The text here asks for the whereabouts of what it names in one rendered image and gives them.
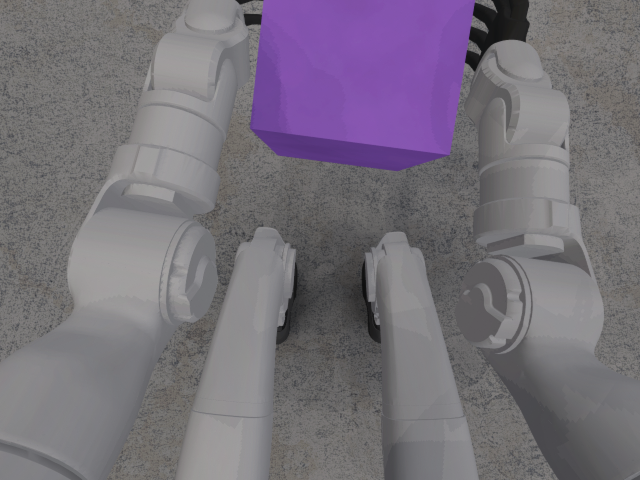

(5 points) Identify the right robot shin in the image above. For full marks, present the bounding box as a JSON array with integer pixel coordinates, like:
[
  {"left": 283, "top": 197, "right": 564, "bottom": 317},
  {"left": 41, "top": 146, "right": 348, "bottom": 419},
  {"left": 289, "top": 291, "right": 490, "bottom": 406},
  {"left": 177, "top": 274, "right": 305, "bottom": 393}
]
[{"left": 371, "top": 232, "right": 426, "bottom": 325}]

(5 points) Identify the right robot forearm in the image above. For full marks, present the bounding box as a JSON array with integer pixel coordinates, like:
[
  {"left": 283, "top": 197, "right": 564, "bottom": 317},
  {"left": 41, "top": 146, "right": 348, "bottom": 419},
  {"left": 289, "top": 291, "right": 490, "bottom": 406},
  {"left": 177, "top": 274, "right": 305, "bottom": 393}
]
[{"left": 464, "top": 40, "right": 604, "bottom": 307}]

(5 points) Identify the left robot upper arm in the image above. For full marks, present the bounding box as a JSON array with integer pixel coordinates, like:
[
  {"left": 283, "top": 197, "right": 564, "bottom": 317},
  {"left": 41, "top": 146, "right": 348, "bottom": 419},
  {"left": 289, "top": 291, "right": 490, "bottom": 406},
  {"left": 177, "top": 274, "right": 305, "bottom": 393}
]
[{"left": 0, "top": 207, "right": 218, "bottom": 480}]

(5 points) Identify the left robot hand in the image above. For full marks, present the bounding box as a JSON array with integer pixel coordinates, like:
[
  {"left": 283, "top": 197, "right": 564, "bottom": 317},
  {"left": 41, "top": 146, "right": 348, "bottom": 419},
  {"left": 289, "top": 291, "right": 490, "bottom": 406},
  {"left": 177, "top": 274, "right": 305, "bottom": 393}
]
[{"left": 236, "top": 0, "right": 264, "bottom": 26}]

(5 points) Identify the left robot forearm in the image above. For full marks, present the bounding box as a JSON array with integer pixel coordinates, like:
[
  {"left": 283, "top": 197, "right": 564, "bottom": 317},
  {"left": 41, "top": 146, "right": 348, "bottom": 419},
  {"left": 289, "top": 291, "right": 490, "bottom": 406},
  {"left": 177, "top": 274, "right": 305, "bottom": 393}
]
[{"left": 67, "top": 0, "right": 250, "bottom": 293}]

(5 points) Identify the right robot upper arm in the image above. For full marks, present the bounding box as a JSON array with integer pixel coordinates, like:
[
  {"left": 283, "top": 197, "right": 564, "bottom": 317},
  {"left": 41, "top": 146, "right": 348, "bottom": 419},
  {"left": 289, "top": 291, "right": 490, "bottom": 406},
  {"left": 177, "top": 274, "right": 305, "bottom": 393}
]
[{"left": 455, "top": 254, "right": 640, "bottom": 480}]

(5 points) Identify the carton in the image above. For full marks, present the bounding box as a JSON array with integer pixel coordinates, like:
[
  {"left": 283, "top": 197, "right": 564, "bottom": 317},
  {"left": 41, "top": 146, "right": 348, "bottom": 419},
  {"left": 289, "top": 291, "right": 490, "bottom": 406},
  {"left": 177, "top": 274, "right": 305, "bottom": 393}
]
[{"left": 250, "top": 0, "right": 475, "bottom": 171}]

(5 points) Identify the right robot foot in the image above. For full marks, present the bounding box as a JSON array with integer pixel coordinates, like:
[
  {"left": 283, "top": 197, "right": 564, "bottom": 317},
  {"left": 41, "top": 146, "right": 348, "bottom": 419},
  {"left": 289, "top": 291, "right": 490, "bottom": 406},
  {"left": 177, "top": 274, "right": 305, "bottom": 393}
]
[{"left": 362, "top": 261, "right": 381, "bottom": 343}]

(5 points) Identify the right robot hand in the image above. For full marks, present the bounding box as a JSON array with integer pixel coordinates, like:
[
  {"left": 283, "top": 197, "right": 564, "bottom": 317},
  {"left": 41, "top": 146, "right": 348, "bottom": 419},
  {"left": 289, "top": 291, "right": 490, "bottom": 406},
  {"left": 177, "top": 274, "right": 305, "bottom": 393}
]
[{"left": 465, "top": 0, "right": 530, "bottom": 72}]

